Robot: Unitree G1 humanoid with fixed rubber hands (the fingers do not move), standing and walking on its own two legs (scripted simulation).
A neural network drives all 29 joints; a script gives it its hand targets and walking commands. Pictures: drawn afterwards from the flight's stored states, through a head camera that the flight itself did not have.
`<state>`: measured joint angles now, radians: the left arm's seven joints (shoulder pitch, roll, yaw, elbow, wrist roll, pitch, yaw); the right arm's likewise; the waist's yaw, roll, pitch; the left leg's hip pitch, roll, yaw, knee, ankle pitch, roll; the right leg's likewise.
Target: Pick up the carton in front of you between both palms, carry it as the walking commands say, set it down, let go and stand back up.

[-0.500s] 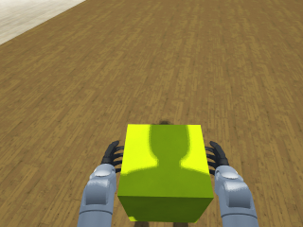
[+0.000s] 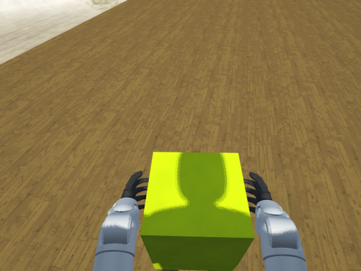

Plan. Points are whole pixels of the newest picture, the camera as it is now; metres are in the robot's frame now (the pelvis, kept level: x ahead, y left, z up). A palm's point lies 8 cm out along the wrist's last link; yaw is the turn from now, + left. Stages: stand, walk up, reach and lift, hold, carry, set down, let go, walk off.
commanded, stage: carry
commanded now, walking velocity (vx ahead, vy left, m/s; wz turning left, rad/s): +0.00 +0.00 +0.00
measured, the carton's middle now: (194, 213) +0.31 +0.00 -0.04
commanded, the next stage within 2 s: hold in 0.90 s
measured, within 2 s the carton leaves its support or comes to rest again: neither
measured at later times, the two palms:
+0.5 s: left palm (124, 216) +0.25 +0.15 +0.04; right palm (264, 219) +0.25 -0.14 +0.04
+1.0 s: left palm (116, 224) +0.23 +0.17 +0.04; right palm (260, 224) +0.24 -0.13 +0.04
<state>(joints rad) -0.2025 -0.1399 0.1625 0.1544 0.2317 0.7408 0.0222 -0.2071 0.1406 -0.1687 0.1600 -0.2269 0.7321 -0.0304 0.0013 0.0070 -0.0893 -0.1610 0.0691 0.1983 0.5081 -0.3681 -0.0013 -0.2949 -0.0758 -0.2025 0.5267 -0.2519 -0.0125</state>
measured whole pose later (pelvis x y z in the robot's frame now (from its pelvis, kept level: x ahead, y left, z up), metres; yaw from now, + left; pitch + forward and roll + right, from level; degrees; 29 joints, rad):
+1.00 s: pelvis -0.05 +0.01 +0.01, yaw +4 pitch -4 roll +0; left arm -0.23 -0.15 0.15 0.19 0.25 0.71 0.01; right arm -0.19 0.14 -0.18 0.13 -0.25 0.73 -0.02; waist -0.03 0.01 0.03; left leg -0.11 0.02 0.14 0.43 -0.26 0.04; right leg -0.20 -0.04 -0.04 0.41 -0.15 0.00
